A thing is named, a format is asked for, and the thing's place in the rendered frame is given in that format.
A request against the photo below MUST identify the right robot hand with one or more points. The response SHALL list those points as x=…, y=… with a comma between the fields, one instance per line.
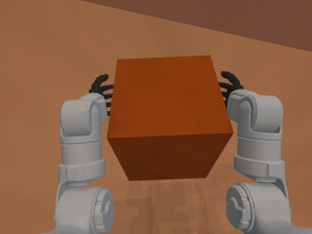
x=230, y=88

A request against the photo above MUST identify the right robot upper arm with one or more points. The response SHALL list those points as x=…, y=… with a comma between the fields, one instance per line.
x=260, y=208

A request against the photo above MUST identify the carton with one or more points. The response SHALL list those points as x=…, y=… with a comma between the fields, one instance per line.
x=168, y=118

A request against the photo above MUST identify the robot right forearm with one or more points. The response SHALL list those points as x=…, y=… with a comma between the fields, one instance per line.
x=259, y=131

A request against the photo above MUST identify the left robot upper arm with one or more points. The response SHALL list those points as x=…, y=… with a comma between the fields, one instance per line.
x=84, y=210

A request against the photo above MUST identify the robot left forearm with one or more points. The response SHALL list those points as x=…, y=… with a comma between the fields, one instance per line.
x=80, y=134

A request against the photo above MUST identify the left robot hand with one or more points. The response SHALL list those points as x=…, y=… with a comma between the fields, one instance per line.
x=97, y=89

